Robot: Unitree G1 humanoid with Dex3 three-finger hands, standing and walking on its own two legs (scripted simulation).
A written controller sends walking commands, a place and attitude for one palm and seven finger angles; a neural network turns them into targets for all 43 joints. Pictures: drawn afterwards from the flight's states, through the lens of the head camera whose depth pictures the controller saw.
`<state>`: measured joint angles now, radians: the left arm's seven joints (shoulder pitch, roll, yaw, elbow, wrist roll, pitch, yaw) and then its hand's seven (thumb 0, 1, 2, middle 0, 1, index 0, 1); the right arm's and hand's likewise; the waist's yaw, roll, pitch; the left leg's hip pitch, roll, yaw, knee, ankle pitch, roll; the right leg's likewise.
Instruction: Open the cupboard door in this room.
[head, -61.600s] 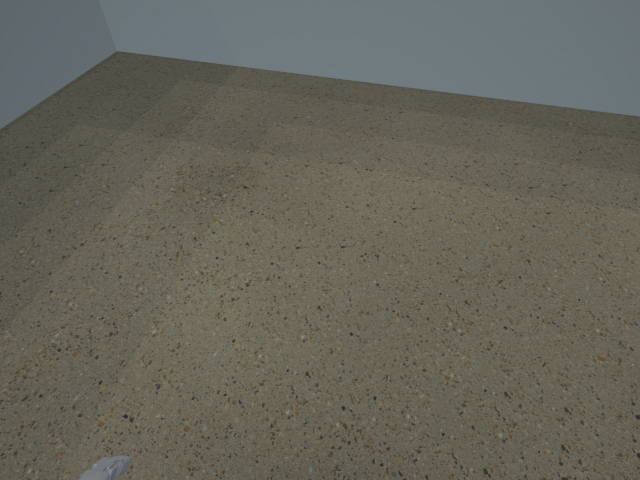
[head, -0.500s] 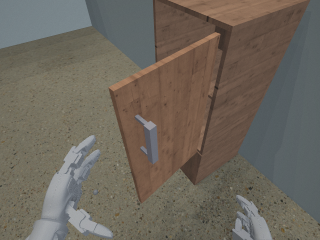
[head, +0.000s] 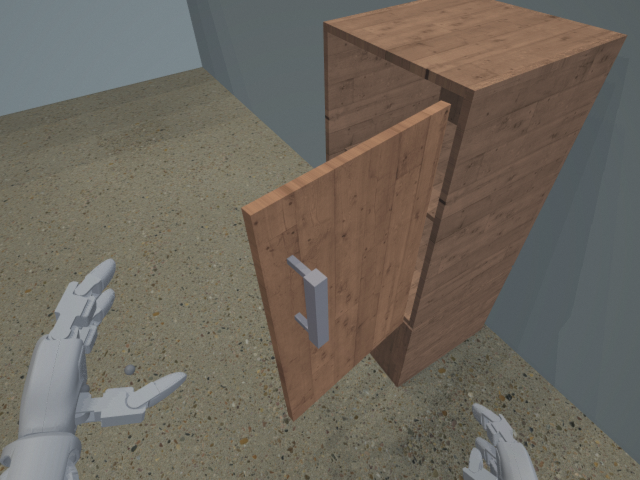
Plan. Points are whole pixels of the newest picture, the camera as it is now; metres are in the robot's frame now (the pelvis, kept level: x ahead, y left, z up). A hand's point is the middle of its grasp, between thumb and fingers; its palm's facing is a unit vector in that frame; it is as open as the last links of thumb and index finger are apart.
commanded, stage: draw the hand back to the body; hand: left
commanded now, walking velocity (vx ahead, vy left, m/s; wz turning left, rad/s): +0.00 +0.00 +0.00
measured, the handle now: (307, 302) +0.34 +0.06 +0.04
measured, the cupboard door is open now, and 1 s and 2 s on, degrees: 100 100 100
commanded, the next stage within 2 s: step back with the hand held close in 0.70 s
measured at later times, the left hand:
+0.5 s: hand (82, 329) +0.20 +0.26 +0.16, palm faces +0.46 -0.79 -0.40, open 7.7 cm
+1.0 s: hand (79, 322) +0.21 +0.26 +0.17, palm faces +0.40 -0.79 -0.47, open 7.4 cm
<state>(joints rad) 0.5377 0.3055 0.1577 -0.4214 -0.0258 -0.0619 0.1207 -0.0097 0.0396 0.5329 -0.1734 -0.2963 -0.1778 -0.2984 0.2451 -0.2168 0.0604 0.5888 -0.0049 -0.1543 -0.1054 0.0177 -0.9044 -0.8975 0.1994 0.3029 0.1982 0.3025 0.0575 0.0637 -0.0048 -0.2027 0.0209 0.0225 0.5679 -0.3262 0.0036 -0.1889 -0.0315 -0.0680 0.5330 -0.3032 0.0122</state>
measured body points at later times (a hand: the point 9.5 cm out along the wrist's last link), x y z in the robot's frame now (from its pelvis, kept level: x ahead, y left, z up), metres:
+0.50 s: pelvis +0.01 -0.01 +0.01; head +0.00 -0.03 +0.46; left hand +0.17 +0.30 +0.18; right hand +0.20 -0.22 -0.08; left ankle -0.01 +0.11 -0.73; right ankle -0.01 -0.13 -0.73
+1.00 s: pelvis +0.00 +0.00 +0.01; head +0.01 -0.02 +0.46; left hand +0.18 +0.30 +0.19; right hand +0.19 -0.23 -0.07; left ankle -0.01 +0.11 -0.73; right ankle -0.01 -0.13 -0.73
